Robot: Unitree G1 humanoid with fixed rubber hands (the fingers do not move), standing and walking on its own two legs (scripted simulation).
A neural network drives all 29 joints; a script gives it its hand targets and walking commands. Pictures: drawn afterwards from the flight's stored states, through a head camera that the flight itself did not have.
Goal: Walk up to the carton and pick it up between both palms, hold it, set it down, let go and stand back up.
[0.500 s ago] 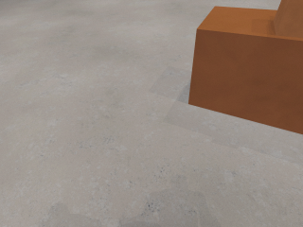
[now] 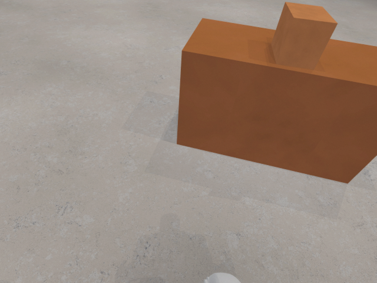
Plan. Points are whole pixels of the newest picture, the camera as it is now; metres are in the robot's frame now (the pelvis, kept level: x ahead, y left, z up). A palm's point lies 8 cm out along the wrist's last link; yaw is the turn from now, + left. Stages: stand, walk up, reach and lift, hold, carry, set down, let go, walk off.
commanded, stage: walk up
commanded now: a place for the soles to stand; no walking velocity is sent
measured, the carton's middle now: (299, 35) +1.24 -0.57 +0.07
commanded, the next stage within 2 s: none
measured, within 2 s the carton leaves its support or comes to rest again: neither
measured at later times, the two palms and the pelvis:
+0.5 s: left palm (150, 216) +0.32 +0.10 -0.10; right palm (345, 253) +0.23 -0.41 -0.11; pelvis +0.22 -0.14 +0.00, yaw -11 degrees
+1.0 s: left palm (184, 150) +0.56 +0.01 -0.10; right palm (360, 224) +0.31 -0.48 -0.09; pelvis +0.39 -0.22 +0.01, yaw -15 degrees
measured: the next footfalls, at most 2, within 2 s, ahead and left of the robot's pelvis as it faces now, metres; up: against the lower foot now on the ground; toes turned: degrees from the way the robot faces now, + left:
right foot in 0.28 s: +0.27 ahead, -0.24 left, +0.00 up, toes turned -12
left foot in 0.70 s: +0.48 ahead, -0.09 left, +0.00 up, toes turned -4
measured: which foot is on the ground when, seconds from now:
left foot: down 0.00-0.28, up 0.30-0.68, down 0.70-1.00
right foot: up 0.00-0.26, down 0.28-0.72, up 0.74-1.00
